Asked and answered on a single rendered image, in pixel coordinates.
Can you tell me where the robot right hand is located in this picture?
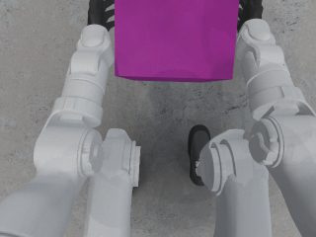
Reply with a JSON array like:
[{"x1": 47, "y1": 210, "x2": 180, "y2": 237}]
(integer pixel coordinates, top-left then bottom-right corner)
[{"x1": 237, "y1": 0, "x2": 264, "y2": 34}]

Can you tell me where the right robot foot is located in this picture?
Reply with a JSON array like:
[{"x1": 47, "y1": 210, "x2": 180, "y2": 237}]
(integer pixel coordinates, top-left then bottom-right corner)
[{"x1": 188, "y1": 124, "x2": 210, "y2": 187}]

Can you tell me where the robot right forearm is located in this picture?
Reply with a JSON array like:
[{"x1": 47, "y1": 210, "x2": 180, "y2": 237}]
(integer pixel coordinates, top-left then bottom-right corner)
[{"x1": 234, "y1": 19, "x2": 316, "y2": 120}]

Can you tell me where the robot right upper arm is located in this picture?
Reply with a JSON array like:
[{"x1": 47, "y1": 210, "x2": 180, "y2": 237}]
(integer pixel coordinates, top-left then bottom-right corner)
[{"x1": 248, "y1": 115, "x2": 316, "y2": 237}]

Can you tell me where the robot left hand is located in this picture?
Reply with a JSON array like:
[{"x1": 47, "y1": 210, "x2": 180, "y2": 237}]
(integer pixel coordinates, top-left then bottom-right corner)
[{"x1": 87, "y1": 0, "x2": 115, "y2": 31}]

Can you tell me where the carton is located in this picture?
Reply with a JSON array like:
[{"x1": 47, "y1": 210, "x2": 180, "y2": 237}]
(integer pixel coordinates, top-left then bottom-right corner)
[{"x1": 115, "y1": 0, "x2": 240, "y2": 83}]

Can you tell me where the robot left upper arm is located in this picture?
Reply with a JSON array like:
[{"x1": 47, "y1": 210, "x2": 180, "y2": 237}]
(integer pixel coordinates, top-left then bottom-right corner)
[{"x1": 0, "y1": 125, "x2": 105, "y2": 237}]

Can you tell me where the left robot thigh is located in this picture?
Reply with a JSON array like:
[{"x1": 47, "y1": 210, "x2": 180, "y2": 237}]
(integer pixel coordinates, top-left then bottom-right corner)
[{"x1": 82, "y1": 137, "x2": 141, "y2": 237}]

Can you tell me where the robot left forearm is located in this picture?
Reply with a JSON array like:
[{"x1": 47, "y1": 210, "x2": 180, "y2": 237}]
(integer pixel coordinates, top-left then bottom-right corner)
[{"x1": 34, "y1": 24, "x2": 115, "y2": 166}]

